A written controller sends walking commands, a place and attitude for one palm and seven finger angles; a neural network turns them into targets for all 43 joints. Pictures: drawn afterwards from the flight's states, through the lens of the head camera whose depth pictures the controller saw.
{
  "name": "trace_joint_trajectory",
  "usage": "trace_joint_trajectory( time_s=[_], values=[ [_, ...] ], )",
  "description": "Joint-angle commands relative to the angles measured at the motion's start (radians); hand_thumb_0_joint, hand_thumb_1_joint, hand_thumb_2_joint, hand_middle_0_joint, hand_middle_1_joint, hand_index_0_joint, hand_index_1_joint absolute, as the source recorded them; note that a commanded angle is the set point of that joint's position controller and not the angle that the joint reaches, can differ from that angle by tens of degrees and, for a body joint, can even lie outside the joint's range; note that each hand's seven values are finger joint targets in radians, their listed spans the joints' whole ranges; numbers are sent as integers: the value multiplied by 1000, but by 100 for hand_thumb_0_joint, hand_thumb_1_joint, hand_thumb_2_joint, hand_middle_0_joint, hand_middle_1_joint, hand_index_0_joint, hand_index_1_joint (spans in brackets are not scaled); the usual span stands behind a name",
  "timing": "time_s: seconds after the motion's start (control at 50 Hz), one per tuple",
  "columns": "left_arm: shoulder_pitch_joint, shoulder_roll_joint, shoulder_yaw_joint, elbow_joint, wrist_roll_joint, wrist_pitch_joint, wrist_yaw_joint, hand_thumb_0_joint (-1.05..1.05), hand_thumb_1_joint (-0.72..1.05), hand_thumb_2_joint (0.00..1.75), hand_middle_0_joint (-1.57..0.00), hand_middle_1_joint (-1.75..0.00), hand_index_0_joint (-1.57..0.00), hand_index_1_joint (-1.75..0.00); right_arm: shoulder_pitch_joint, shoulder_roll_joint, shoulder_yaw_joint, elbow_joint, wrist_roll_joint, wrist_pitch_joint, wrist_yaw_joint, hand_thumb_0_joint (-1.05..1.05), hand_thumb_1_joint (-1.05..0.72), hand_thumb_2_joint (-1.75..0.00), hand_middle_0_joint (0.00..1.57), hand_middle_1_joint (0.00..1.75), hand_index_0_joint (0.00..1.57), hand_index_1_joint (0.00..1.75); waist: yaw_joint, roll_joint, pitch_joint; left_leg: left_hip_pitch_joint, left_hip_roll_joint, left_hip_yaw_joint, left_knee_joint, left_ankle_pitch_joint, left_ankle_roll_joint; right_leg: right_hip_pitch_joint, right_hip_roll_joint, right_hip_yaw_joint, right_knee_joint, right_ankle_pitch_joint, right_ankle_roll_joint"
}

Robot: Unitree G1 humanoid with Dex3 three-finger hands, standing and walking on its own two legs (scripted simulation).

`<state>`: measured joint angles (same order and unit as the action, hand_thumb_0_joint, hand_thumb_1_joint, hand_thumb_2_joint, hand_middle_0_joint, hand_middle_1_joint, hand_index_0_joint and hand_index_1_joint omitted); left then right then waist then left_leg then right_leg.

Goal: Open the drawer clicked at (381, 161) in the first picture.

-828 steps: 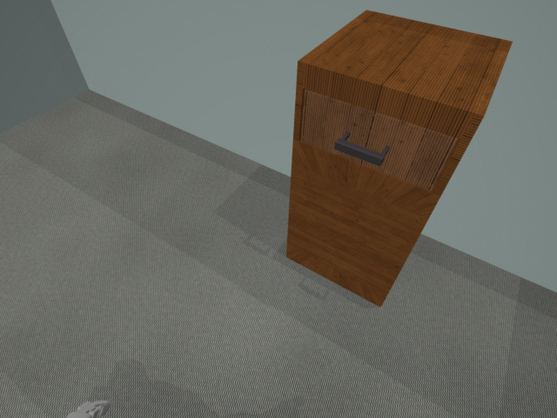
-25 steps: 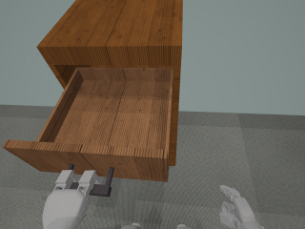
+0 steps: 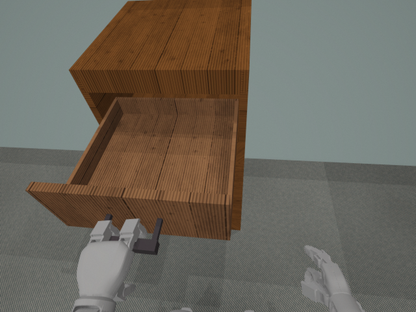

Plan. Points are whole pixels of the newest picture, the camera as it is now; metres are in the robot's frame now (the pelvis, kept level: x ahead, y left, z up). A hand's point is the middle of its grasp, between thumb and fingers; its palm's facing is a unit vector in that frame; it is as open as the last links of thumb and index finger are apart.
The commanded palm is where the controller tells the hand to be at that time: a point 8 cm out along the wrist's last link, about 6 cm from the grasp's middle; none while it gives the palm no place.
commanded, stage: open the thumb to release the handle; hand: left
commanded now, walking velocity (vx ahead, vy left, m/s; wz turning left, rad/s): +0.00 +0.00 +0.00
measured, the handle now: (129, 233) +0.27 +0.18 +0.01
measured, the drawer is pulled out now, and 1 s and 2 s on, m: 0.30 0.30 0.30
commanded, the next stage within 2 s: lift the hand off the handle in 0.06 s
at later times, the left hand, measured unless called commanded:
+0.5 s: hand (126, 259) +0.22 +0.19 -0.02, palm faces +0.03 -0.10 -0.99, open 13.8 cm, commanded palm +0.20 +0.19 +0.05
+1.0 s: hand (106, 248) +0.22 +0.20 +0.05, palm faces +0.05 -0.18 -0.98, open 13.8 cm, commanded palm +0.19 +0.20 +0.12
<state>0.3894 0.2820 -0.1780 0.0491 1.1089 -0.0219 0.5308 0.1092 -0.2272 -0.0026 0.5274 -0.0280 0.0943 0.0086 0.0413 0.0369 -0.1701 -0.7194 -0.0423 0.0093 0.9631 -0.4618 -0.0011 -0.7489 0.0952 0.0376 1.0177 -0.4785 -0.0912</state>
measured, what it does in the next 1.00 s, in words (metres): stands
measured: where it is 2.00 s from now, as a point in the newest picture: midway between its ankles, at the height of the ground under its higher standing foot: outside the picture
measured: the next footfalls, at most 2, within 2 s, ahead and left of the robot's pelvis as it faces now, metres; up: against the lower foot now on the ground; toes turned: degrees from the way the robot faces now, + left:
none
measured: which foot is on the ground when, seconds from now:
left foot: down 0.00-1.00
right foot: down 0.00-1.00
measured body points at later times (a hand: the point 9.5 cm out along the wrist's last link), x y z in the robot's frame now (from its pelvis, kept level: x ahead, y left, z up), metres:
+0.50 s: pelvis +0.00 +0.01 +0.00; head +0.04 -0.02 +0.45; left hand +0.22 +0.19 +0.04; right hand +0.21 -0.19 -0.11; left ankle +0.01 +0.13 -0.68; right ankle +0.01 -0.06 -0.68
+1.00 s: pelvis +0.01 +0.02 +0.02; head +0.03 -0.01 +0.47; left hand +0.21 +0.20 +0.10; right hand +0.23 -0.19 -0.07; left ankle +0.01 +0.13 -0.68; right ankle +0.01 -0.06 -0.68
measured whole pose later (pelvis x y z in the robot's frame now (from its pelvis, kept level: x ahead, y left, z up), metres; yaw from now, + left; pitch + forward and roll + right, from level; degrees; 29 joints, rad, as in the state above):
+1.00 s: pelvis +0.01 +0.02 +0.02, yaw -1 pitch +7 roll +1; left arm 0.42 0.30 -0.23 -0.15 1.04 0.09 0.40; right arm 0.13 -0.24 -0.01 0.52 -0.01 0.12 0.04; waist 0.07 0.07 -0.13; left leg -0.52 -0.04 0.02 0.82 -0.43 0.03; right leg -0.54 0.09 0.06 0.85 -0.43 -0.06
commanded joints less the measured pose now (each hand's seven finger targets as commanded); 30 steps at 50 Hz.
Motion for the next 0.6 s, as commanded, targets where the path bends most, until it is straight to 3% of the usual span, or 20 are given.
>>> trace_joint_trajectory(
  time_s=[0.0,0.04,0.08,0.12,0.16,0.18,0.22,0.24,0.26,0.34,0.36,0.42,0.44,0.48,0.54,0.58],
  values=[
    [1,125,110,-149,-1,26,48,0,-50,30,-30,-120,-30,-120,-126,-77,-36,-158,-3,-40,-4,0,-90,-90,20,30,20,30,24,-80,-123,51,-32,-7,-62,104,34,135,-66,160,-251,190,35],
    [-14,145,134,-139,2,29,53,0,-50,30,-30,-120,-30,-120,-129,-79,-33,-156,-5,-39,-4,0,-90,-90,20,30,20,30,24,-102,-143,51,-29,-6,-58,112,33,137,-65,167,-242,210,36],
    [-18,126,109,-148,5,32,55,0,-50,30,-30,-120,-30,-120,-126,-79,-34,-157,-5,-39,-2,0,-90,-90,20,30,20,30,24,-67,-150,63,-28,-8,-62,122,32,130,-62,145,-229,222,34],
    [-42,120,104,-132,5,40,58,0,-50,30,-30,-120,-30,-120,-126,-82,-35,-154,-3,-36,-3,0,-90,-90,20,30,20,30,12,-76,-136,73,-24,-12,-65,133,34,118,-56,124,-225,239,32],
    [-78,76,52,-120,17,48,60,0,-50,30,-30,-120,-30,-120,-120,-80,-41,-148,-5,-35,2,0,-90,-90,20,30,20,30,0,-85,-141,81,-18,-17,-59,138,34,91,-53,110,-210,234,32],
    [-90,86,55,-132,25,53,64,0,-50,30,-30,-120,-30,-120,-120,-82,-43,-150,-9,-34,3,0,-90,-90,20,30,20,30,8,-77,-163,94,-15,-14,-55,147,31,82,-51,116,-202,230,31],
    [-117,90,52,-119,19,65,64,0,-50,30,-30,-120,-30,-120,-122,-83,-40,-147,-2,-32,0,0,-90,-90,20,30,20,30,-6,-97,-161,92,-16,-18,-60,148,35,96,-52,97,-207,245,33],
    [-136,90,48,-120,24,71,65,0,-50,30,-30,-120,-30,-120,-125,-81,-38,-142,-5,-31,-1,0,-90,-90,20,30,20,30,0,-106,-180,93,-15,-15,-57,148,35,98,-54,101,-203,242,37],
    [-138,81,34,-102,20,78,63,0,-50,30,-30,-120,-30,-120,-124,-79,-40,-141,0,-30,-6,0,-90,-90,20,30,20,30,-6,-116,-152,81,-17,-15,-61,132,38,102,-57,99,-217,230,39],
    [-227,103,39,-83,25,104,54,0,-50,30,-30,-120,-30,-120,-133,-80,-32,-127,3,-24,-17,0,-90,-90,20,30,20,30,-9,-121,-161,96,-14,-12,-71,119,39,93,-55,100,-232,184,41],
    [-233,78,13,-69,20,109,50,0,-50,30,-30,-120,-30,-120,-130,-76,-34,-124,7,-23,-20,0,-90,-90,20,30,20,30,-16,-115,-135,98,-14,-14,-81,111,42,94,-56,88,-244,176,41],
    [-282,76,-1,-57,13,119,35,0,-50,30,-30,-120,-30,-120,-125,-78,-32,-119,12,-20,-23,0,-90,-90,20,30,20,30,-20,-105,-145,116,-11,-15,-95,107,43,98,-56,78,-257,153,40],
    [-283,87,14,-63,13,115,32,0,-50,30,-30,-120,-30,-120,-125,-76,-30,-120,9,-20,-26,0,-90,-90,20,30,20,30,-7,-123,-176,118,-11,-12,-94,116,42,113,-56,82,-249,159,42],
    [-265,98,16,-126,1,110,22,0,-50,30,-30,-120,-30,-120,-131,-74,-32,-137,11,-20,-26,0,-90,-90,20,30,20,30,9,-77,-202,155,-15,-11,-111,145,43,157,-56,92,-260,198,37],
    [-256,131,43,-181,-8,102,17,0,-50,30,-30,-120,-30,-120,-137,-72,-26,-145,9,-20,-27,0,-90,-90,20,30,20,30,8,-63,-200,179,-17,-12,-126,173,43,191,-58,101,-273,246,37],
    [-245,110,24,-209,-9,92,13,0,-50,30,-30,-120,-30,-120,-132,-72,-28,-148,4,-20,-21,0,-90,-90,20,30,20,30,5,-45,-175,200,-13,-15,-137,181,41,179,-55,93,-280,239,32]
  ],
)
